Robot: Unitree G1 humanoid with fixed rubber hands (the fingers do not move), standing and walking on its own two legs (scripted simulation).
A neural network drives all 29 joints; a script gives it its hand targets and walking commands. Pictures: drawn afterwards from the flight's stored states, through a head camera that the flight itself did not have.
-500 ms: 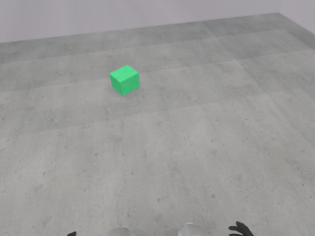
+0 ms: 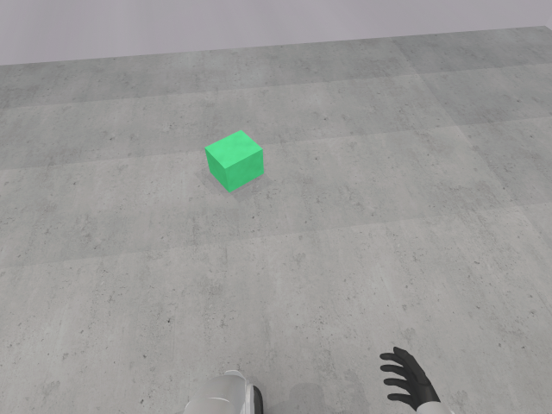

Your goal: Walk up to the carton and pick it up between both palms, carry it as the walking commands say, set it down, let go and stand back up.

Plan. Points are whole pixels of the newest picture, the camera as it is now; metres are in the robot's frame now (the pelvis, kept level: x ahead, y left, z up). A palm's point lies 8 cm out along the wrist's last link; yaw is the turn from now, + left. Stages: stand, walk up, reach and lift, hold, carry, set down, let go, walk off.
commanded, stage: walk up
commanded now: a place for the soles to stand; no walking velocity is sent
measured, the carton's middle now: (235, 160) +1.22 +0.28 -0.65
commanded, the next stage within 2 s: none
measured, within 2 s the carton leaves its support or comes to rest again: neither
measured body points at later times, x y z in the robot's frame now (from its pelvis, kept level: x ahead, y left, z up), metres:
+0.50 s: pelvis +0.20 +0.01 +0.03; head +0.19 -0.02 +0.48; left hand +0.22 +0.26 -0.09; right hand +0.28 -0.25 -0.11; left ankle +0.33 +0.16 -0.62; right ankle +0.21 -0.13 -0.69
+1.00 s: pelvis +0.44 +0.08 +0.00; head +0.43 +0.07 +0.45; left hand +0.55 +0.33 -0.10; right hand +0.46 -0.18 -0.14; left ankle +0.44 +0.21 -0.67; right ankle +0.47 -0.01 -0.70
